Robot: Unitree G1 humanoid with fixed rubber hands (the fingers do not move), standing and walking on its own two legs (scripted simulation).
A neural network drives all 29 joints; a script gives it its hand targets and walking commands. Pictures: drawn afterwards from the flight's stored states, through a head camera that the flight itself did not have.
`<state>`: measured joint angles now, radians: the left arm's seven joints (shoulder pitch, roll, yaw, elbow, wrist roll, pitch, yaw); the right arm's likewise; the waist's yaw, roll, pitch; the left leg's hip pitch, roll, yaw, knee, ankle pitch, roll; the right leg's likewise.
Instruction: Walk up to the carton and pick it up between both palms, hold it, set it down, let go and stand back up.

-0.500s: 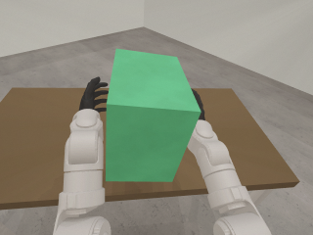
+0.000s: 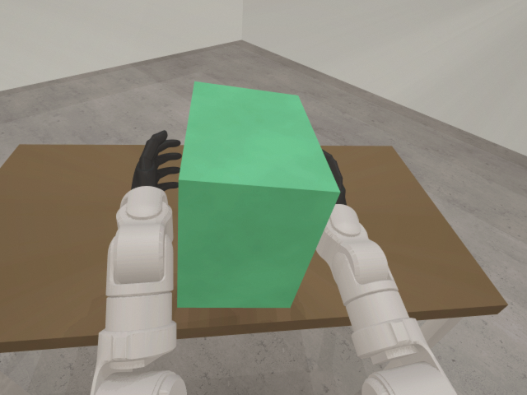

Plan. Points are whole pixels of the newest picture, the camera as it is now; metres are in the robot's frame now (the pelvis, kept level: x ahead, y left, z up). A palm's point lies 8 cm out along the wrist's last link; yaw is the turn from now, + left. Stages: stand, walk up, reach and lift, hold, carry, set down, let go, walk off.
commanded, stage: hold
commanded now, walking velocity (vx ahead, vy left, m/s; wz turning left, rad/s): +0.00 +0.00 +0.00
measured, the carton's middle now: (242, 193) +0.38 +0.00 +0.15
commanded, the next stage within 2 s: none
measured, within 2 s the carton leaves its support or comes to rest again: neither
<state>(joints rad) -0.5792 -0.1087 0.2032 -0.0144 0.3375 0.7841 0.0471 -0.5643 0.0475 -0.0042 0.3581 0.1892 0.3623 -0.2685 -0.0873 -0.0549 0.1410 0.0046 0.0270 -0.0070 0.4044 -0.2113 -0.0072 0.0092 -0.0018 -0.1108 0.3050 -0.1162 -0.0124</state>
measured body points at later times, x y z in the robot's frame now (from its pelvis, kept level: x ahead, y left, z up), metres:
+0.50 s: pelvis +0.00 +0.00 +0.00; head -0.03 +0.02 +0.45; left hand +0.37 +0.13 +0.19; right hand +0.36 -0.13 +0.15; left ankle +0.02 +0.12 -0.74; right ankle +0.05 -0.11 -0.74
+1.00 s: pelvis +0.00 +0.00 +0.00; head -0.02 +0.02 +0.45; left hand +0.37 +0.13 +0.18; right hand +0.36 -0.13 +0.15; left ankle +0.02 +0.12 -0.74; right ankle +0.05 -0.11 -0.74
